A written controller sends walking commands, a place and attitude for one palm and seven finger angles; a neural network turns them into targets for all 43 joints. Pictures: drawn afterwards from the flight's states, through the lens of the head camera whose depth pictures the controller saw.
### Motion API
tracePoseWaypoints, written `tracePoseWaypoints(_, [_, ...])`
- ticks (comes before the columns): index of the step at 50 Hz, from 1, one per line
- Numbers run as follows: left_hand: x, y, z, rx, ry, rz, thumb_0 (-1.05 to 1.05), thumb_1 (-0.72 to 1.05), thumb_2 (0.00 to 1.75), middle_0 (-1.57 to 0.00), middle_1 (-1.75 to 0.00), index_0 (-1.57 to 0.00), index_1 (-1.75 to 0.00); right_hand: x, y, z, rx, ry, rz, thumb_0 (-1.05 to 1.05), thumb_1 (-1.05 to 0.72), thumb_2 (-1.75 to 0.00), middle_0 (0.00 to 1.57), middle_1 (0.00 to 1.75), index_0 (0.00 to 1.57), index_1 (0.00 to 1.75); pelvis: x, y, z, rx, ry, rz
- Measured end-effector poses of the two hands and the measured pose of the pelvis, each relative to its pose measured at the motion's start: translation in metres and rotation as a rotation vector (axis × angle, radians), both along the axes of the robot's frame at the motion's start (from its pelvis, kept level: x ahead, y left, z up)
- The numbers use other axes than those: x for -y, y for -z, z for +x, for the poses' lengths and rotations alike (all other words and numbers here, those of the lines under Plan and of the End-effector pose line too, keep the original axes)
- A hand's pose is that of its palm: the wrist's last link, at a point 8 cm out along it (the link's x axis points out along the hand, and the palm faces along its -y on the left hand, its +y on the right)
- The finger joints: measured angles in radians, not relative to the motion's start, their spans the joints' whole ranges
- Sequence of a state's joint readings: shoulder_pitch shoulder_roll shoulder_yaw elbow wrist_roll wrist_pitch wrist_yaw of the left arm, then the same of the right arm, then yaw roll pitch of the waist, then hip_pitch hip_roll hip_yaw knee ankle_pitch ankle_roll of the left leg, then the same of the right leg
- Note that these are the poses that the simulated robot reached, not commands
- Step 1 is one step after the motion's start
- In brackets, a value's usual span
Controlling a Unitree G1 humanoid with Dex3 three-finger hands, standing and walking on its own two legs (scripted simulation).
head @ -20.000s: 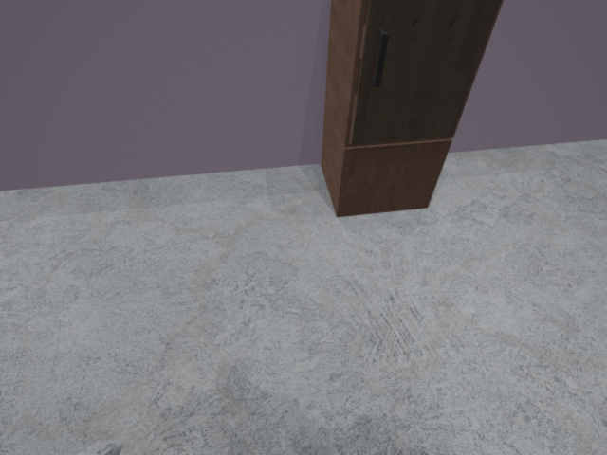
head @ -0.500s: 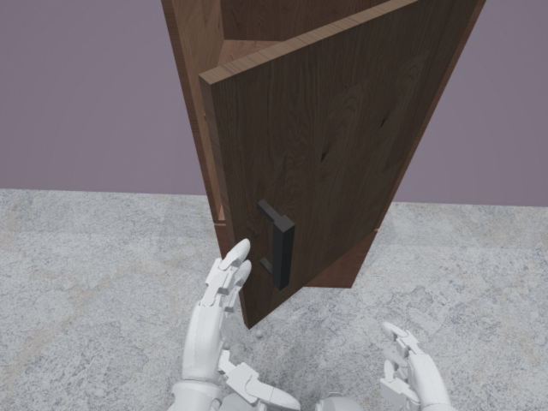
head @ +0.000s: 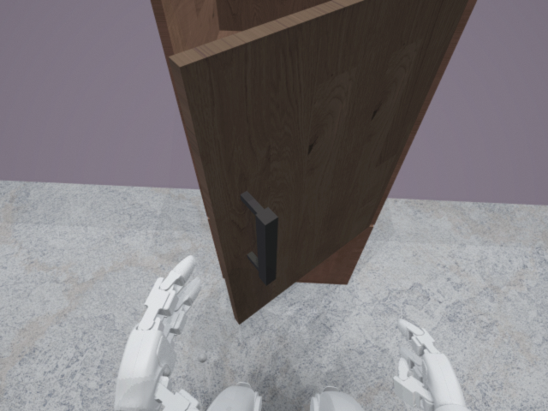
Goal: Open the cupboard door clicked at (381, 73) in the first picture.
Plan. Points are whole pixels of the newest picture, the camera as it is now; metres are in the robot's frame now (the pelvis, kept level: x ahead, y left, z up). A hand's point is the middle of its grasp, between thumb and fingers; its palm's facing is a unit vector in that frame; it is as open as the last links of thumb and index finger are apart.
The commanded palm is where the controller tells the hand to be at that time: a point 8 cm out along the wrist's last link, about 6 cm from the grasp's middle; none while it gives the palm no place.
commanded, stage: draw the hand back to the body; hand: left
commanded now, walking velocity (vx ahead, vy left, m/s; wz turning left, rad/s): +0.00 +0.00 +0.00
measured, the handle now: (258, 242) +0.33 +0.05 +0.08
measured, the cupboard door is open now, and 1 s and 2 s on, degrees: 41 41 41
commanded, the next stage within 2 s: step back with the hand held close in 1.62 s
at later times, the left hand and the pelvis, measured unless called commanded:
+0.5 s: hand (152, 350) +0.17 +0.14 +0.13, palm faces +0.00 -1.00 -0.08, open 16.3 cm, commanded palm +0.15 +0.20 +0.15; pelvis +0.01 -0.02 +0.03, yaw +1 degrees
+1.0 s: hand (23, 278) +0.21 +0.24 +0.20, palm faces +0.31 -0.87 -0.39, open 12.0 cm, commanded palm +0.16 +0.28 +0.23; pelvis +0.03 +0.01 +0.08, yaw +0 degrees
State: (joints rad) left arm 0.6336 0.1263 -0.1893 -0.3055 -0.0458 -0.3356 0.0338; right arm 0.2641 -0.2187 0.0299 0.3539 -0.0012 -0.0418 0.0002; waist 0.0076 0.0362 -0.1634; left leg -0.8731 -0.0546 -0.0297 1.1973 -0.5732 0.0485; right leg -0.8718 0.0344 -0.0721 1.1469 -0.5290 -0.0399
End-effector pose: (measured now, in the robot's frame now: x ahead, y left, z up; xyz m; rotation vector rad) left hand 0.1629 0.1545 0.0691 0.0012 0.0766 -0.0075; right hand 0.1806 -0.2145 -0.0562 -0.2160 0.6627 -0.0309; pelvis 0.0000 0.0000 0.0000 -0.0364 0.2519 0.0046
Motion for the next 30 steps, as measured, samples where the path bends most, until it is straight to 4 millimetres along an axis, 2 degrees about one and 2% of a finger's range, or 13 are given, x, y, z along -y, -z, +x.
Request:
tracePoseWaypoints(4, [0.004,-0.004,0.0,0.019,-0.002,-0.018,-0.01,-0.5,0.3,-0.15,-0.3,-0.15,-0.3,0.007,0.001,-0.002,0.011,0.01,0.0,0.01,-0.91,-0.9,0.2,0.3,0.2,0.3,0.005,0.001,-0.001,-0.001,-0.001,0.003])
tracePoseWaypoints(8, [0.004,-0.017,0.001,0.043,0.017,0.031,-0.01,-0.5,0.3,-0.15,-0.3,-0.15,-0.3,0.012,0.001,-0.005,0.01,0.026,0.01,0.01,-0.91,-0.9,0.2,0.3,0.2,0.3,0.01,-0.002,-0.001,0.011,0.002,0.009])
tracePoseWaypoints(15, [-0.017,-0.045,-0.003,0.04,-0.038,0.079,-0.01,-0.5,0.3,-0.15,-0.3,-0.16,-0.3,0.019,-0.011,-0.008,0.025,0.063,0.04,0.01,-0.91,-0.9,0.2,0.3,0.2,0.3,0.018,-0.016,0.003,0.053,0.002,0.015])
tracePoseWaypoints(23, [-0.03,-0.063,-0.01,0.052,-0.013,0.071,-0.01,-0.5,0.3,-0.15,-0.3,-0.15,-0.3,0.03,-0.032,-0.002,0.077,0.066,0.005,0.01,-0.91,-0.9,0.2,0.3,0.2,0.3,0.021,-0.029,0.006,0.089,-0.009,0.011])
tracePoseWaypoints(28, [-0.046,-0.075,-0.008,0.068,-0.022,0.095,-0.01,-0.47,0.31,-0.15,-0.3,-0.16,-0.3,0.032,-0.042,0.003,0.108,0.073,-0.003,0.01,-0.91,-0.9,0.2,0.3,0.2,0.3,0.019,-0.034,0.007,0.112,-0.01,0.004])
tracePoseWaypoints(30, [-0.055,-0.082,-0.006,0.051,-0.06,0.183,-0.01,-0.44,0.32,-0.16,-0.3,-0.16,-0.3,0.03,-0.045,0.004,0.105,0.082,-0.013,0.01,-0.91,-0.9,0.2,0.3,0.2,0.3,0.017,-0.039,0.008,0.126,-0.004,0.005])
